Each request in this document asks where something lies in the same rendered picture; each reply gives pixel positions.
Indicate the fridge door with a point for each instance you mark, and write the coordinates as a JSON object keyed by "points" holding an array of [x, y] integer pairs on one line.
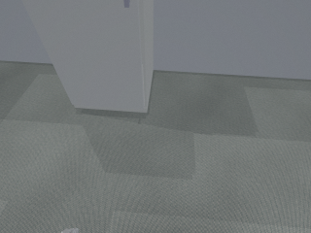
{"points": [[95, 48]]}

